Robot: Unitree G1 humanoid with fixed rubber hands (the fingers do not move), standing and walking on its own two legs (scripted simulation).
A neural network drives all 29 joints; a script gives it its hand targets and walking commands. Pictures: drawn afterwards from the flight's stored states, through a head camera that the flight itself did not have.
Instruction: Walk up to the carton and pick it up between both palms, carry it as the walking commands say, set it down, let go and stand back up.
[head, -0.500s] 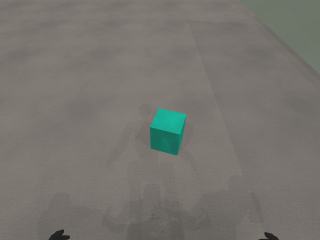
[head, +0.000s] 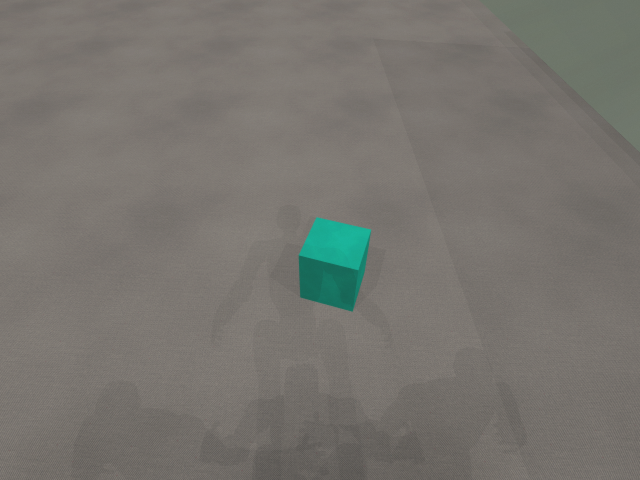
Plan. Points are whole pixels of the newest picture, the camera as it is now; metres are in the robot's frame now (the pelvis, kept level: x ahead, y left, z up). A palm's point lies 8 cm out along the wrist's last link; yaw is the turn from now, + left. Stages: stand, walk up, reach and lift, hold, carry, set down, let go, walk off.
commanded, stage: walk up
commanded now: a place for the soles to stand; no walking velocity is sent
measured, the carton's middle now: (334, 264) +0.98 -0.07 -0.64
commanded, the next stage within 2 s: none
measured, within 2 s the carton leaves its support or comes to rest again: neither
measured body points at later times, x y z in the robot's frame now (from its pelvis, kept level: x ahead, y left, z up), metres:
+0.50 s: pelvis +0.10 -0.02 +0.00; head +0.13 -0.04 +0.44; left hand +0.11 +0.30 -0.11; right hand +0.21 -0.35 -0.11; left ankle +0.17 +0.12 -0.70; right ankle +0.04 -0.12 -0.73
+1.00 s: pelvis +0.18 -0.03 -0.01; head +0.19 -0.03 +0.44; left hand +0.23 +0.30 -0.12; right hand +0.23 -0.36 -0.12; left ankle +0.22 +0.10 -0.71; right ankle +0.23 -0.15 -0.73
